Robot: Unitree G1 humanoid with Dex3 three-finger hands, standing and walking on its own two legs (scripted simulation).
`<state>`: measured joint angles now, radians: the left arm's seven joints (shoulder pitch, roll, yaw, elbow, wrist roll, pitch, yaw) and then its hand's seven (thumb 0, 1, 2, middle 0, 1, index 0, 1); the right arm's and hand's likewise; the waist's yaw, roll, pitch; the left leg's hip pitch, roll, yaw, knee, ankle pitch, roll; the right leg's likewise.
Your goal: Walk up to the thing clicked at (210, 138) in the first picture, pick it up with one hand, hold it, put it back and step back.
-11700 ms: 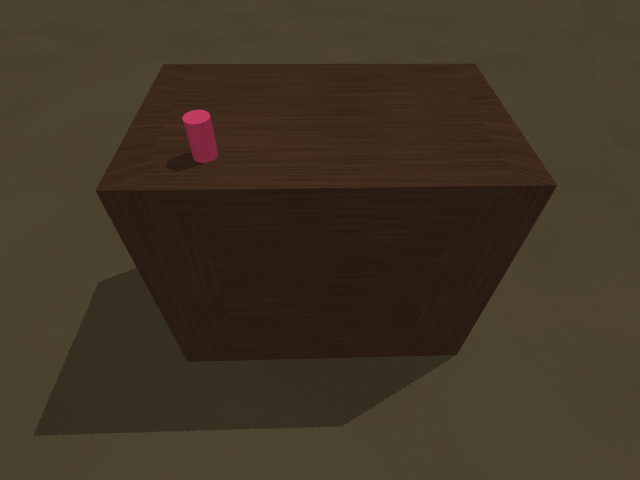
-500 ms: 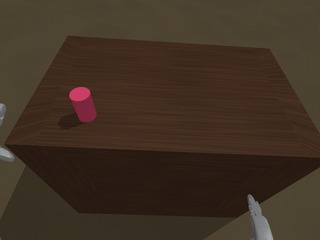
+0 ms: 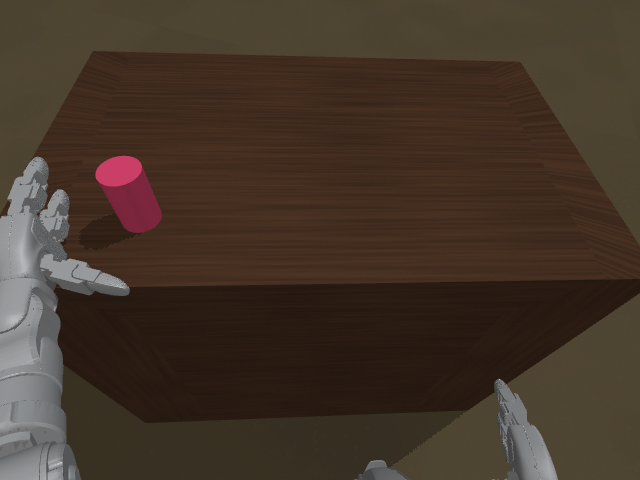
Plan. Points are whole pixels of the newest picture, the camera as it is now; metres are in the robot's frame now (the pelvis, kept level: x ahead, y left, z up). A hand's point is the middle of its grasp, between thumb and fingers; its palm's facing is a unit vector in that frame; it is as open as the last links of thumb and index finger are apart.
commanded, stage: close in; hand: left
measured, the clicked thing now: (131, 195) +0.48 +0.23 +0.07
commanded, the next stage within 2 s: rest palm in 0.20 s
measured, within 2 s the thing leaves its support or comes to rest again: leaves its support in 1.64 s
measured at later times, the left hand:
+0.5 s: hand (116, 226) +0.42 +0.23 +0.08, palm faces +0.23 -0.97 +0.01, open 17.5 cm
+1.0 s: hand (116, 199) +0.45 +0.23 +0.09, palm faces +0.22 -0.98 +0.01, open 10.8 cm
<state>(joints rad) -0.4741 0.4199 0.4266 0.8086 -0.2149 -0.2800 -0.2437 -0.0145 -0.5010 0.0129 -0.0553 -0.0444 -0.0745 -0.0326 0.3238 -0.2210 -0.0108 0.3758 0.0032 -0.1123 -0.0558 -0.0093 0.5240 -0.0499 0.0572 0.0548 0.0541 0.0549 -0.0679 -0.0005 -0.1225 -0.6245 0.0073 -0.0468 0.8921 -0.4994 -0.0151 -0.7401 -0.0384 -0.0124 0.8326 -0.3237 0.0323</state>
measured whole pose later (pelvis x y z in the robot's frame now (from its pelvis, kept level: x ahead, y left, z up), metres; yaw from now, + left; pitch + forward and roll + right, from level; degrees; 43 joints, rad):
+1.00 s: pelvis +0.00 +0.00 +0.00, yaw -1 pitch +15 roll -1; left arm -0.66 0.42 0.39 0.88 -0.15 -0.25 -0.10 -0.01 -0.19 0.41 -0.76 -0.58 -0.78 -0.57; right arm 0.37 -0.22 -0.03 0.27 0.00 -0.05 -0.02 -0.01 0.51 -0.05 0.06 0.05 0.05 0.05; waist -0.09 0.00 -0.11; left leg -0.67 0.01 -0.03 0.91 -0.50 -0.01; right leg -0.79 -0.03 0.00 0.84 -0.31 0.04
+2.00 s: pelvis +0.00 -0.01 +0.01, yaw +0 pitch +11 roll +0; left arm -0.58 0.39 0.36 0.71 -0.17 -0.08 -0.09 0.01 -0.07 1.09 -0.88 -1.17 -1.40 -1.43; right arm 0.31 -0.22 -0.04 0.41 0.04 -0.03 -0.05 -0.01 0.54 -0.05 0.05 0.05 0.05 0.05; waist -0.05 0.02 -0.10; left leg -0.53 0.01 -0.04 0.82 -0.47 -0.02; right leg -0.66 -0.03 0.00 0.79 -0.31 0.02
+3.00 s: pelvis +0.01 +0.00 +0.03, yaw +0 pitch +4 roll +0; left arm -0.49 0.32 0.32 0.30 -0.19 0.23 -0.04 0.01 -0.07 1.09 -0.88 -1.16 -1.45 -1.46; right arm 0.32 -0.22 -0.07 0.51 0.05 -0.14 -0.05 -0.01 0.55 -0.05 0.05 0.05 0.05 0.05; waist 0.00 0.06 -0.10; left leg -0.32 0.01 -0.04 0.66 -0.42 -0.02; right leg -0.45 -0.04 -0.02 0.65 -0.27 0.03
